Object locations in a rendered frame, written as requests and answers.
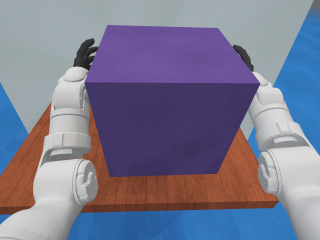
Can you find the robot right hand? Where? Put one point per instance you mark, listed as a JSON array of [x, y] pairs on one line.
[[244, 56]]

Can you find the robot right upper arm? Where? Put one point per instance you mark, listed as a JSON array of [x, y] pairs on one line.
[[292, 174]]

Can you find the table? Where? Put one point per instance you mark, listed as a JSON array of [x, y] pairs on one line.
[[235, 186]]

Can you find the robot right forearm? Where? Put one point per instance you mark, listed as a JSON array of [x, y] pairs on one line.
[[272, 120]]

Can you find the robot left upper arm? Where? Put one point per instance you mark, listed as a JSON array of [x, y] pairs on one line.
[[61, 190]]

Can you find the robot left hand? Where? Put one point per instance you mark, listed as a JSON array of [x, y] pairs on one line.
[[83, 58]]

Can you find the robot left forearm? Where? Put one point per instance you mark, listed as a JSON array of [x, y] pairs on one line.
[[69, 120]]

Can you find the carton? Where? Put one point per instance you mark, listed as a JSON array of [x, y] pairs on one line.
[[167, 100]]

